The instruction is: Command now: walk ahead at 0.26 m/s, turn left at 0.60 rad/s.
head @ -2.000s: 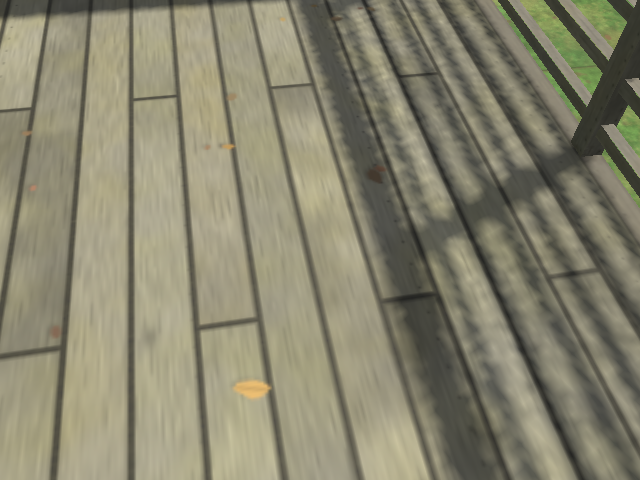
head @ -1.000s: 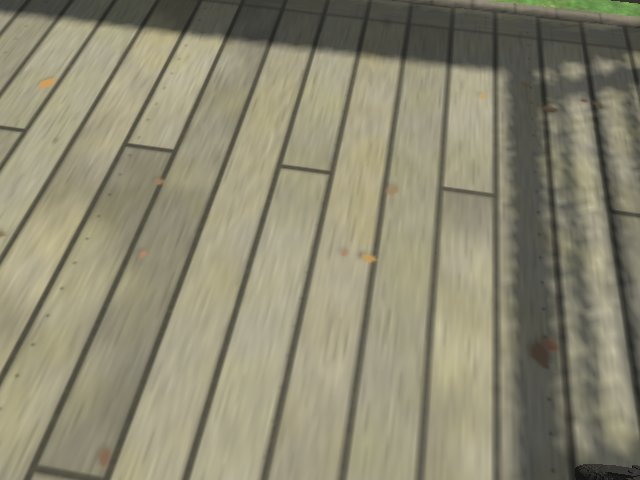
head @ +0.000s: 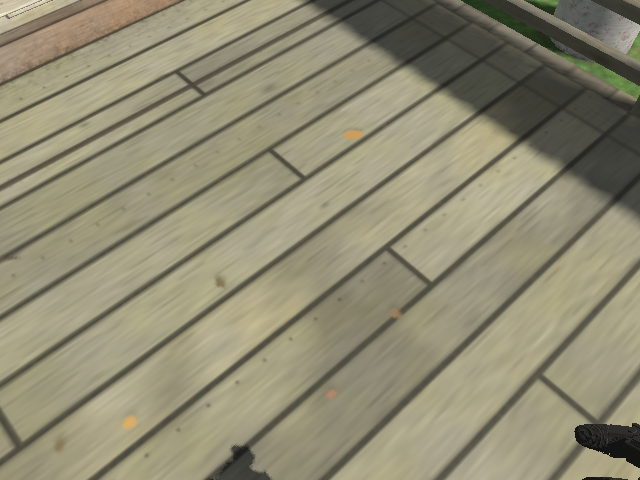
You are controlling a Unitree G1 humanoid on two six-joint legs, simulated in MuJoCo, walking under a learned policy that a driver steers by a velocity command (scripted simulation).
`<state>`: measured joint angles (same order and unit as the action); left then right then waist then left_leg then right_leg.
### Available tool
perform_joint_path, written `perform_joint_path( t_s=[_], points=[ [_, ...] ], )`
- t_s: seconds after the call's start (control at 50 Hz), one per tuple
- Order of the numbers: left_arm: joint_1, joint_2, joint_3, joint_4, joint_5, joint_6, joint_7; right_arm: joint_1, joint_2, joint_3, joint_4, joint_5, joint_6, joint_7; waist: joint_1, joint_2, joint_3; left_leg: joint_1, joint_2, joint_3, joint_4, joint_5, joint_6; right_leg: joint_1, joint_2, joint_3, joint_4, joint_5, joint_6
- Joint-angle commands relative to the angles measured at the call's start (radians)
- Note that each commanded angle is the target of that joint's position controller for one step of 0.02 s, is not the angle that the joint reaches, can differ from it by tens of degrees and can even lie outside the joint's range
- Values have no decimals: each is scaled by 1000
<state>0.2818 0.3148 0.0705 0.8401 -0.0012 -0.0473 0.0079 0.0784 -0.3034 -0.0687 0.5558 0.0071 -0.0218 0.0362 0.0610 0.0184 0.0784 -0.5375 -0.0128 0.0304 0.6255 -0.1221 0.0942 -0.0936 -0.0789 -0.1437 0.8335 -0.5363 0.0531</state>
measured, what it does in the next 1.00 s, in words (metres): walks ahead, turning left: right foot, then left foot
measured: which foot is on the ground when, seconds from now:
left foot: down 0.00-0.46, up 0.48-0.84, down 0.86-1.00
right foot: up 0.00-0.44, down 0.46-0.86, up 0.88-1.00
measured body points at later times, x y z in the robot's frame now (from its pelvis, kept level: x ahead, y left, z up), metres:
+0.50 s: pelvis +0.13 -0.02 +0.02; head +0.16 -0.02 +0.46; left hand +0.22 +0.28 -0.07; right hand +0.37 -0.26 -0.07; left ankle +0.12 +0.08 -0.70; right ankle +0.20 -0.14 -0.72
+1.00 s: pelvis +0.11 +0.01 +0.03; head +0.13 +0.06 +0.47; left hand +0.07 +0.34 -0.09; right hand +0.40 -0.14 -0.05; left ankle +0.07 +0.10 -0.71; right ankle +0.18 -0.13 -0.63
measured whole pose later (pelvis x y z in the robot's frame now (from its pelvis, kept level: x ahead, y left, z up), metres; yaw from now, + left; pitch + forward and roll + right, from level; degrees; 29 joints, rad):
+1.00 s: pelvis +0.11 +0.01 +0.03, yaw +35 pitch +2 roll -2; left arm 0.12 0.33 0.09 0.73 0.01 0.02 0.04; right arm 0.20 -0.30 -0.07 0.60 0.00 0.03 -0.01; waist 0.00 -0.05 0.06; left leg -0.30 -0.03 -0.05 0.51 -0.24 0.04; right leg -0.51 -0.03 0.01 1.09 -0.46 0.07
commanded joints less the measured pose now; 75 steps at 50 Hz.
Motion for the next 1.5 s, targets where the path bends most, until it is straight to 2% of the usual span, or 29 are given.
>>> perform_joint_path(
  t_s=[0.02,0.04,0.06,0.1,0.18,0.28,0.38,0.44,0.46,0.48,0.5,0.52,0.56,0.66,0.78,0.84,0.86,0.88,0.9,0.92,0.96,1.12,1.26,1.32,1.34,1.36,1.38,1.42,1.5],
  points=[
    [-25,161,12,-124,-13,-42,-15,255,-217,-67,-54,-14,-10,-6,-163,80,-509,872,360,-650,-198,501,312,-603,68,251,628,-85,-6],
    [-79,147,5,-147,-24,-41,-9,202,-178,-53,-41,-3,-16,-6,-134,42,-370,741,318,-512,-203,501,266,-632,34,226,559,4,-15],
    [-82,132,4,-131,-7,-33,4,163,-153,-46,-38,8,-17,-10,-99,-28,-276,599,267,-436,-216,501,224,-607,-1,221,490,62,-7],
    [-64,143,11,-132,4,-7,14,105,-148,-41,-42,-9,-11,-20,-42,14,-216,391,222,-375,-266,510,204,-491,-15,226,411,115,0],
    [-57,94,-1,-129,17,20,26,91,-168,-48,-20,-12,-7,-38,-20,32,-228,281,181,-313,-269,580,201,-439,24,209,251,172,35],
    [-162,81,-5,-162,10,38,24,85,-169,-48,-12,-1,30,-66,-50,72,-220,263,134,-360,-265,237,150,-426,59,235,55,293,51],
    [-214,86,0,-191,4,24,13,99,-162,-47,-7,-2,49,-64,-74,127,-190,305,134,-472,-207,170,133,-371,100,253,-123,237,29],
    [-145,89,11,-177,2,6,1,70,-144,-41,-15,16,59,-66,-29,138,-190,317,90,-507,-125,193,79,-215,97,233,-410,379,-15],
    [-119,135,25,-175,13,4,4,96,-111,-32,-19,12,61,-68,-39,74,-209,246,39,-464,-40,25,30,-92,-23,308,-459,499,-60],
    [-167,222,42,-194,32,16,11,178,-69,-23,-22,5,58,-67,-118,-200,-194,64,-114,-272,155,-369,-41,12,-237,520,-465,793,-188],
    [-112,189,41,-182,48,19,10,154,-148,-43,-30,-2,47,-66,-69,-306,-194,-62,-132,-188,382,-563,-99,11,-360,688,-493,905,-337],
    [-126,143,28,-194,37,19,13,167,-205,-64,-13,-1,46,-63,-70,-211,-189,-80,-79,-199,529,-509,-129,8,-344,621,-474,896,-345],
    [-182,92,17,-206,15,27,20,169,-182,-68,23,11,70,-70,-83,-134,-152,-101,-49,-175,606,-397,-166,-5,-220,432,-450,798,-256],
    [-155,116,28,-194,18,55,36,75,-86,-37,-23,21,82,-60,-34,-203,-146,-68,-4,-69,427,-297,-200,26,-177,269,-486,768,-260],
    [-161,171,53,-182,-6,61,22,67,-96,-37,-42,13,86,-32,-24,-232,-170,138,29,2,119,-255,-155,-8,-230,206,-479,693,-255],
    [-170,162,53,-168,-30,58,19,148,-101,-52,-12,12,89,-23,-76,-197,-166,311,-6,40,-146,-80,-81,-76,-210,149,-379,578,-180],
    [-113,124,44,-144,-23,55,14,186,-133,-65,-1,10,87,-31,-81,-100,-170,442,12,-29,-230,46,-42,-179,-168,84,-265,454,-107],
    [-105,50,19,-175,32,54,6,218,-257,-93,-17,5,81,-49,-58,235,-177,610,279,-396,-255,412,66,-456,-38,-18,62,16,2],
    [-212,73,24,-226,27,50,18,208,-278,-89,-36,-32,58,-41,-112,276,-195,509,404,-568,-273,456,259,-581,63,123,266,-154,27],
    [-244,112,37,-226,8,51,25,191,-233,-77,-30,-38,38,-35,-124,170,-184,484,357,-500,-293,361,249,-587,41,189,351,-102,18],
    [-212,117,47,-196,7,56,36,101,-173,-58,-22,-6,26,-46,-74,101,-146,449,252,-384,-284,226,143,-585,21,213,325,56,6],
    [-210,70,34,-203,4,50,24,92,-167,-48,-12,-1,41,-74,-72,121,-164,427,184,-405,-270,169,134,-482,82,220,87,194,41],
    [-192,69,28,-208,-7,37,0,69,-155,-37,-1,-8,55,-57,-91,137,-165,358,184,-486,-223,174,137,-297,88,203,-123,147,14],
    [-129,45,21,-194,1,23,-13,35,-121,-20,6,5,59,-57,-37,117,-163,317,134,-476,-179,161,82,-130,87,182,-418,347,-24],
    [-104,60,19,-193,19,19,-13,73,-84,-7,17,-3,54,-59,-40,62,-193,260,89,-438,-157,-27,26,-18,22,233,-470,436,-50],
    [-87,115,23,-201,36,20,-9,136,-36,7,28,-25,48,-57,-82,-138,-215,164,-27,-302,14,-323,-42,64,-151,410,-506,480,-123],
    [-83,126,23,-179,46,18,-11,93,-78,-7,6,-11,40,-61,-80,-274,-142,72,-82,-190,71,-444,-82,-52,-247,601,-587,227,-270],
    [-65,143,33,-175,17,9,1,26,-161,-36,7,-2,25,-63,-28,-217,-38,-64,-36,-156,318,-400,-122,-52,-247,661,-679,-124,-294],
    [-12,113,22,-155,-9,3,23,35,-77,-20,45,1,0,-43,-16,-156,-19,-148,19,-84,331,-245,-139,40,-159,501,-683,24,-237]
  ],
)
